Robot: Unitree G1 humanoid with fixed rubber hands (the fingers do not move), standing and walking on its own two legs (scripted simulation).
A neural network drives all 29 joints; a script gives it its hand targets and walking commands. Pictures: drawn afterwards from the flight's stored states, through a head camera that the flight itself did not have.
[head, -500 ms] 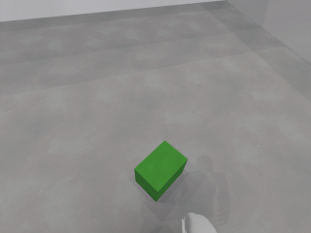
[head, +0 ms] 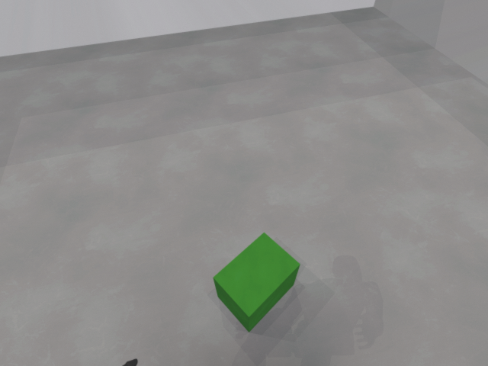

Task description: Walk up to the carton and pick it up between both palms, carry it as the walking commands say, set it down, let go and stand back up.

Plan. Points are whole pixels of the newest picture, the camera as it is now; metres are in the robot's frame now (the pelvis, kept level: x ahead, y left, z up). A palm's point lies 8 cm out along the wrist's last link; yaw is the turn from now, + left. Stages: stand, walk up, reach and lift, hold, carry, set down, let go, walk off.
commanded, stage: walk up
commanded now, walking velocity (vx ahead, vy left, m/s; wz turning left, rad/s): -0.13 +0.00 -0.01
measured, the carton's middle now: (256, 281) +0.49 -0.02 -0.66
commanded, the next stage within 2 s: none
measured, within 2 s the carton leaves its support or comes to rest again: neither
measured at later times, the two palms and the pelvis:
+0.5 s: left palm out of the picture -0.06 +0.23 -0.14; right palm out of the picture +0.00 -0.22 -0.15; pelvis -0.04 +0.01 +0.00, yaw +0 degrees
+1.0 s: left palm out of the picture -0.01 +0.21 -0.13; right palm out of the picture -0.05 -0.20 -0.15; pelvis -0.03 +0.00 +0.01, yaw -1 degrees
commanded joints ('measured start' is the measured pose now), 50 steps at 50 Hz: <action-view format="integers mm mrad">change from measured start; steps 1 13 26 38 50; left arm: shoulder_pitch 45 206 110 191 206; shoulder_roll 183 72 75 18 1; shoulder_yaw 37 7 9 -5 5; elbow -21 47 -23 23 25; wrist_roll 10 31 7 14 7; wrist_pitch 7 -5 7 -30 -42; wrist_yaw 3 -25 1 1 1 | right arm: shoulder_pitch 124 -19 220 158 194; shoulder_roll -104 -145 -35 -2 -18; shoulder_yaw -27 -42 -21 2 0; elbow -33 -63 49 75 101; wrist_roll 1 -15 -12 7 1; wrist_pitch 11 -3 0 -32 -36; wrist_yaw -7 15 0 -3 -2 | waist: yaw -8 60 -45 17 2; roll -51 112 -104 21 -41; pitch -111 -21 -13 39 10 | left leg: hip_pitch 6 -160 63 -52 39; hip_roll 26 128 14 29 45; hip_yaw -13 -165 -85 -120 -104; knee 28 -349 -139 -242 -242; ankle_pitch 132 -283 -68 26 78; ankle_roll -8 62 44 53 40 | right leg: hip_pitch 18 74 -150 108 93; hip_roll -201 0 -102 -52 -43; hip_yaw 162 50 227 183 195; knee -130 -11 -206 -154 -214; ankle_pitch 300 -59 -246 66 73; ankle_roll -113 23 -31 -23 -19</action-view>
